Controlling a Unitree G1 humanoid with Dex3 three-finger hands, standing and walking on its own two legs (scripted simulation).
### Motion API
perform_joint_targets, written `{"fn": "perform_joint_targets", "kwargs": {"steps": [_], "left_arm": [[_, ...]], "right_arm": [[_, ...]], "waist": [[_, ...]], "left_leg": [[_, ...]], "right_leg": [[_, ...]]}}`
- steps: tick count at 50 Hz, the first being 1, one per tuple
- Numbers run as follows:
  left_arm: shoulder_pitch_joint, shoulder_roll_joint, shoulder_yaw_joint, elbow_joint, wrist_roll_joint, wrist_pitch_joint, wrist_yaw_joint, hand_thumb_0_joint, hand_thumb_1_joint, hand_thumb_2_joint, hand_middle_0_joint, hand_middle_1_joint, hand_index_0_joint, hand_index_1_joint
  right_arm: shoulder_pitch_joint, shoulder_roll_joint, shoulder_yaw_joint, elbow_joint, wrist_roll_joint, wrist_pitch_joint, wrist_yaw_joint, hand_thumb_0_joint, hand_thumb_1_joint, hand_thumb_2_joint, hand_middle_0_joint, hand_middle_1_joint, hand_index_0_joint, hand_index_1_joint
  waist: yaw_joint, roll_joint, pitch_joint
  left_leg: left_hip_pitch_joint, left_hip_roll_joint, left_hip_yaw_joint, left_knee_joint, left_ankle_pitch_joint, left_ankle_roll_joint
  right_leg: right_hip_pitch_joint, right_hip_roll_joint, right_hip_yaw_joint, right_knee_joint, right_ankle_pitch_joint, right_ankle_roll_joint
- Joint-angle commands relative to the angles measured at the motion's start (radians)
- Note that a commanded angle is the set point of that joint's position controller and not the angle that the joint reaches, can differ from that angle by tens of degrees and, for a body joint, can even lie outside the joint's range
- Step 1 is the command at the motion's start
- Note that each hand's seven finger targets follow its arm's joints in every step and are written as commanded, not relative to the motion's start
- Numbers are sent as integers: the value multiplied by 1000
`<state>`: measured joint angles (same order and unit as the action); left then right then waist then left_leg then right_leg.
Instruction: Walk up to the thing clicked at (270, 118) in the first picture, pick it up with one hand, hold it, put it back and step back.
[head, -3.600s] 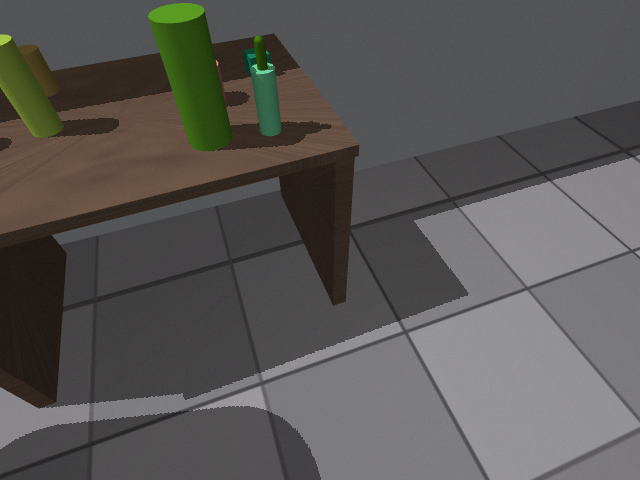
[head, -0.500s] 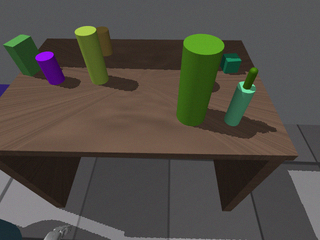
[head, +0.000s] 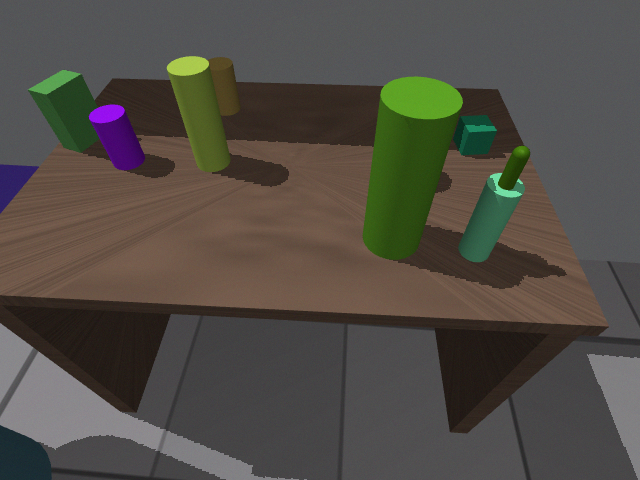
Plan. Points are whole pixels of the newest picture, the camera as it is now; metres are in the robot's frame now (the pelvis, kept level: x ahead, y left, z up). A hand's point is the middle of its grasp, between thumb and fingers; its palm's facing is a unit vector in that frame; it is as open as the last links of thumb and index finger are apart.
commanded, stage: stand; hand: right
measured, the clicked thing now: (495, 206) +0.49 -0.23 +0.05
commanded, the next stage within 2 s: none
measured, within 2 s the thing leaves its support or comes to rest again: neither
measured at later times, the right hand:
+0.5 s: hand out of the picture +0.11 -0.26 -0.15, palm faces +0.01 +0.94 -0.33, open 7.4 cm
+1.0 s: hand out of the picture +0.11 -0.26 -0.15, palm faces +0.00 +0.94 -0.33, open 7.4 cm
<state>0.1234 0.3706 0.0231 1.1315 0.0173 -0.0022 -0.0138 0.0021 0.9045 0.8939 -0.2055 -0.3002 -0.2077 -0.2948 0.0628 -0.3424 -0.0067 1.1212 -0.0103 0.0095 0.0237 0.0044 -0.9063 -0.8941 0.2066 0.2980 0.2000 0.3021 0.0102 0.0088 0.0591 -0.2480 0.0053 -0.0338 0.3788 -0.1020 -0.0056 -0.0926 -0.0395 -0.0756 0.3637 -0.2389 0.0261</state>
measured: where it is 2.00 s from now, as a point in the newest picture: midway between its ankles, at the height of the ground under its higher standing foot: outside the picture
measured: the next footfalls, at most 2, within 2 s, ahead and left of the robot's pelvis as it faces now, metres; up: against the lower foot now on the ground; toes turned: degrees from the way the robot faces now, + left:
none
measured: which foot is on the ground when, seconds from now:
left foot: down 0.00-1.00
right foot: down 0.00-1.00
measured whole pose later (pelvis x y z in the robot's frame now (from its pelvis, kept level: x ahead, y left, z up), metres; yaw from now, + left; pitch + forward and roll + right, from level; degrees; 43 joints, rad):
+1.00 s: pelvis +0.03 -0.01 +0.00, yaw -2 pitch -2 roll +0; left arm 0.13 0.35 0.02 1.12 0.02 0.00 -0.01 0.00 0.90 0.89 -0.21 -0.30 -0.21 -0.29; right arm 0.08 -0.34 0.01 1.14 -0.01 0.00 0.01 0.00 -0.91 -0.89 0.21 0.30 0.20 0.30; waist 0.00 0.00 0.05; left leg -0.17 0.02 -0.01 0.34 -0.14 -0.02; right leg -0.02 -0.03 -0.05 0.30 -0.25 0.02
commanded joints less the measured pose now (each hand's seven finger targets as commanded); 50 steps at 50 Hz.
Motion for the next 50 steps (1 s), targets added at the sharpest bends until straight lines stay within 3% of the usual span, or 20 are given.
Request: {"fn": "perform_joint_targets", "kwargs": {"steps": [1,3,7,9,14,17,18,20,21,23,27,30,31,32,36,41,43,46,48,50], "left_arm": [[-48,195,23,-58,0,-27,14,0,900,900,-200,-300,-200,-300],[-38,203,25,-55,-1,-29,14,0,900,900,-200,-300,-200,-300],[-18,196,22,-53,-2,-33,15,0,900,900,-200,-300,-200,-300],[-20,206,26,-52,-4,-32,16,0,900,900,-200,-300,-200,-300],[-8,194,23,-51,-7,-33,20,0,900,900,-200,-300,-200,-300],[-15,189,23,-53,-9,-30,21,0,900,900,-200,-300,-200,-300],[-18,191,24,-57,-9,-30,21,0,900,900,-200,-300,-200,-300],[-16,190,26,-55,-11,-27,21,0,900,900,-200,-300,-200,-300],[-16,189,26,-57,-10,-27,21,0,900,900,-200,-300,-200,-300],[-19,184,25,-56,-10,-26,22,0,900,900,-200,-300,-200,-300],[-31,195,29,-63,-12,-26,25,0,900,900,-200,-300,-200,-300],[-38,191,29,-65,-9,-25,24,0,900,900,-200,-300,-200,-300],[-38,191,30,-67,-9,-24,25,0,900,900,-200,-300,-200,-300],[-34,188,29,-64,-11,-24,23,0,900,900,-200,-300,-200,-300],[-40,191,32,-69,-8,-24,25,0,900,900,-200,-300,-200,-300],[-36,197,32,-72,-10,-25,25,0,900,900,-200,-300,-200,-300],[-39,192,30,-71,-7,-22,23,0,900,900,-200,-300,-200,-300],[-42,194,31,-72,-6,-23,22,0,900,900,-200,-300,-200,-300],[-24,192,29,-70,-9,-25,23,0,899,900,-200,-300,-200,-300],[-22,195,30,-71,-8,-27,23,0,899,900,-200,-300,-200,-300]], "right_arm": [[-43,-219,-41,-51,0,-29,-17,0,-900,-900,200,300,200,300],[-34,-219,-42,-49,0,-31,-18,0,-900,-900,200,300,200,300],[-36,-215,-41,-48,0,-39,-20,0,-900,-900,200,300,200,300],[-28,-215,-42,-43,3,-40,-22,0,-900,-900,200,300,200,300],[-27,-210,-36,-36,5,-44,-27,0,-900,-900,200,300,200,300],[-26,-208,-34,-34,5,-41,-28,0,-900,-900,200,300,200,300],[-24,-210,-35,-34,5,-41,-30,0,-900,-900,200,300,200,300],[-18,-211,-34,-28,7,-41,-32,0,-900,-900,200,300,200,300],[-31,-212,-34,-31,5,-41,-33,0,-900,-900,200,300,200,300],[-22,-214,-33,-30,7,-39,-33,0,-900,-900,200,300,200,300],[-19,-203,-28,-33,6,-39,-32,0,-900,-900,200,300,200,300],[-24,-208,-30,-33,4,-36,-34,0,-900,-900,200,300,200,300],[-31,-207,-30,-36,4,-36,-33,0,-900,-900,200,300,200,300],[-27,-213,-29,-34,4,-36,-34,0,-900,-900,200,300,200,300],[-37,-206,-29,-40,4,-37,-34,0,-900,-900,200,300,200,300],[-30,-202,-27,-41,4,-37,-34,0,-900,-900,200,300,200,300],[-35,-210,-27,-40,5,-35,-35,0,-900,-900,200,300,200,300],[-28,-211,-28,-38,6,-35,-34,0,-900,-900,200,300,200,300],[-33,-209,-27,-38,4,-37,-32,0,-900,-900,200,300,200,300],[-32,-212,-27,-40,5,-38,-33,0,-900,-900,200,300,200,300]], "waist": [[-21,-14,-54],[-22,5,-62],[-12,7,-83],[-17,13,-104],[-9,-4,-113],[-13,-16,-101],[-11,-11,-125],[-12,6,-121],[-5,7,-128],[-11,-5,-104],[-15,-30,-115],[-17,-14,-109],[-12,-21,-110],[-13,-14,-109],[-11,-21,-107],[-15,-21,-110],[-15,0,-99],[-20,-14,-93],[-11,-19,-90],[-12,-15,-101]], "left_leg": [[74,110,-115,-91,-93,26],[82,113,-112,-97,-106,27],[97,114,-101,-85,-1,25],[103,115,-100,-86,6,26],[131,119,-80,-49,197,26],[127,117,-72,-46,194,23],[143,119,-68,-37,227,24],[142,121,-71,-48,219,19],[149,123,-69,-36,250,22],[132,119,-67,-49,195,21],[150,121,-57,-35,270,16],[146,120,-59,-42,206,17],[142,122,-60,-36,239,17],[150,122,-57,-42,209,18],[156,124,-58,-40,255,17],[163,123,-50,-38,239,17],[160,121,-53,-57,171,15],[164,122,-53,-63,145,19],[161,124,-57,-53,198,20],[175,125,-53,-50,190,22]], "right_leg": [[-87,-104,119,-129,-104,-47],[-87,-103,118,-120,-90,-46],[-48,-106,119,-110,-4,-43],[-27,-103,116,-104,16,-43],[4,-107,105,-90,159,-33],[4,-108,103,-96,165,-30],[22,-111,105,-86,212,-32],[23,-106,102,-89,178,-33],[32,-109,102,-87,217,-31],[22,-106,101,-100,174,-29],[36,-110,96,-86,279,-26],[33,-110,102,-104,207,-29],[43,-109,96,-99,250,-27],[34,-112,106,-109,215,-28],[37,-107,95,-99,260,-27],[41,-110,101,-103,264,-28],[22,-107,104,-121,176,-30],[9,-107,107,-128,143,-36],[18,-106,103,-121,202,-32],[20,-109,110,-119,203,-33]]}}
